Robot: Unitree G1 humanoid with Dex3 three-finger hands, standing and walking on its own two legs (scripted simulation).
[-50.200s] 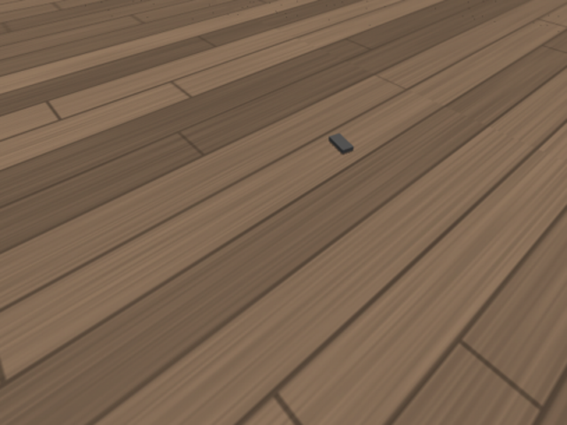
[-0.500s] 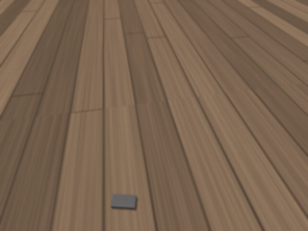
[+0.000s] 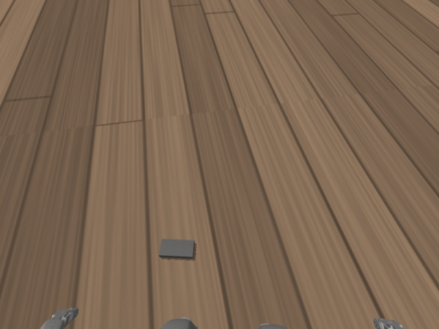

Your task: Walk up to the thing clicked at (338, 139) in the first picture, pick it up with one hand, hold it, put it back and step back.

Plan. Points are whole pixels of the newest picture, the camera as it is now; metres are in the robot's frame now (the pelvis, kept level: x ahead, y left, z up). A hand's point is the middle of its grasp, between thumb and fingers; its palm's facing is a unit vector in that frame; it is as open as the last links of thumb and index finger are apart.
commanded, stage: step back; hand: left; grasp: from above
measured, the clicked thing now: (177, 248) +0.50 +0.18 -0.75
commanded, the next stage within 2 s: none
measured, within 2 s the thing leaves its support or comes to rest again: neither
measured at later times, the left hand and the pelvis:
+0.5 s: hand out of the picture +0.02 +0.27 -0.16, palm faces -0.13 -0.91 -0.39, open 7.4 cm; pelvis -0.12 +0.01 -0.01, yaw -6 degrees
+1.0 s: hand out of the picture -0.12 +0.28 -0.15, palm faces -0.03 -0.93 -0.36, open 7.4 cm; pelvis -0.25 +0.02 +0.00, yaw -2 degrees
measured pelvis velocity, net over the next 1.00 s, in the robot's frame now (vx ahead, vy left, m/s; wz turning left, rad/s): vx -0.25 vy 0.02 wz -0.04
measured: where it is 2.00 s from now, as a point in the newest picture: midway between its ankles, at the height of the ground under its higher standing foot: outside the picture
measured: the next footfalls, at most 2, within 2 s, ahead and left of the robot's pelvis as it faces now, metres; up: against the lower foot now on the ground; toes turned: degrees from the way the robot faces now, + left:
left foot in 0.06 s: +0.02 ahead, +0.12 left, +0.00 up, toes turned -2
right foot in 0.48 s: -0.11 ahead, -0.12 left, +0.00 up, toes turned -2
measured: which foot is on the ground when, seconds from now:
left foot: up 0.00-0.04, down 0.06-0.52, up 0.54-0.80, down 0.82-1.00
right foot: down 0.00-0.06, up 0.08-0.46, down 0.48-0.84, up 0.86-1.00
